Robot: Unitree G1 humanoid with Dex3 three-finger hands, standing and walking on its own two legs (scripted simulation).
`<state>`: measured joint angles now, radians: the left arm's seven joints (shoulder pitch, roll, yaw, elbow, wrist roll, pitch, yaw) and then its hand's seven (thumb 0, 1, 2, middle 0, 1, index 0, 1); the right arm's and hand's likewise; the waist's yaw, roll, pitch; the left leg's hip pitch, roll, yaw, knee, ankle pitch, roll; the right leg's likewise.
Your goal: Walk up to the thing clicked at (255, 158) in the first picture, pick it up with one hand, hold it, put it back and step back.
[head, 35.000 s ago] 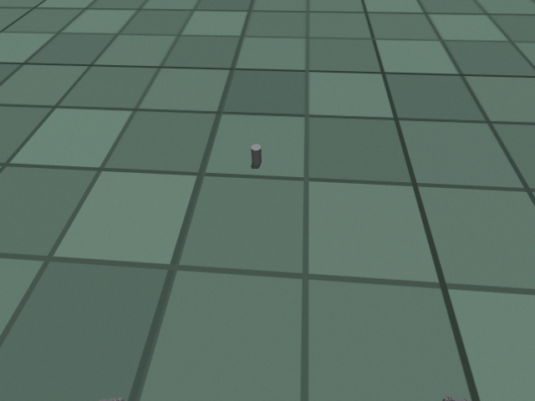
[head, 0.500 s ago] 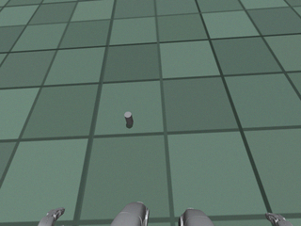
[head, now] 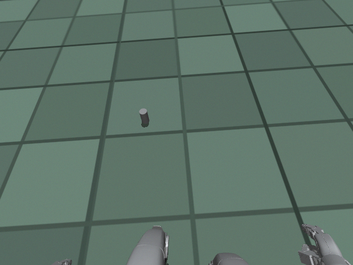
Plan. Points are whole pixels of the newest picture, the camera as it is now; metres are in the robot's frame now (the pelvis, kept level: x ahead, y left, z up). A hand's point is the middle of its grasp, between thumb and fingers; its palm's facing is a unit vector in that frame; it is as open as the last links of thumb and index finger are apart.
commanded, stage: step back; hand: left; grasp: from above
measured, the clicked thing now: (144, 116) +1.02 +0.31 -0.70
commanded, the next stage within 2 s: stand in 1.12 s
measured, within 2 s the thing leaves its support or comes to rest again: neither
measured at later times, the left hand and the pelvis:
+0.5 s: hand out of the picture -0.02 +0.27 -0.13, palm faces +0.09 -0.92 -0.39, open 7.3 cm; pelvis -0.05 -0.01 +0.01, yaw +5 degrees
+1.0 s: hand out of the picture +0.04 +0.29 -0.14, palm faces +0.09 -0.93 -0.35, open 7.3 cm; pelvis -0.01 +0.02 +0.02, yaw +5 degrees
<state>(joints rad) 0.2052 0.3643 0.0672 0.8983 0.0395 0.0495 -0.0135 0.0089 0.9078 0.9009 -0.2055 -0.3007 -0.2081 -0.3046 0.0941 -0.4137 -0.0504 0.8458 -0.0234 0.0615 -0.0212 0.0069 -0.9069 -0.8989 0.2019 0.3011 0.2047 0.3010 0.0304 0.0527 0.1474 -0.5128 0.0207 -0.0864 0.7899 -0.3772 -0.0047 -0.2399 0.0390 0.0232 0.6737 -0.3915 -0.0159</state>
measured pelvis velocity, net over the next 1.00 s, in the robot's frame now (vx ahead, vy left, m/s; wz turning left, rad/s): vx -0.01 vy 0.02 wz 0.08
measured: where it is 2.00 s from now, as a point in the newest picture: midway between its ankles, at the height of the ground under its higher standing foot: outside the picture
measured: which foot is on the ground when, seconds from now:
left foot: up 0.00-0.22, down 0.24-1.00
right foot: down 0.00-1.00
